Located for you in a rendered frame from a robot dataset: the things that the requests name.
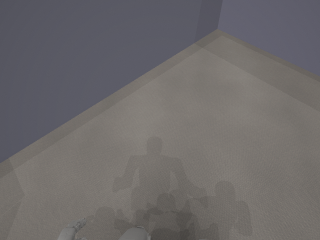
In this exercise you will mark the left robot hand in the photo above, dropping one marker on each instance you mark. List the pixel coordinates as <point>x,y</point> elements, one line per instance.
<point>71,230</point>

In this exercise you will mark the left robot thigh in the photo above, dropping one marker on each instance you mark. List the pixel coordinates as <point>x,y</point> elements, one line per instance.
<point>135,234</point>

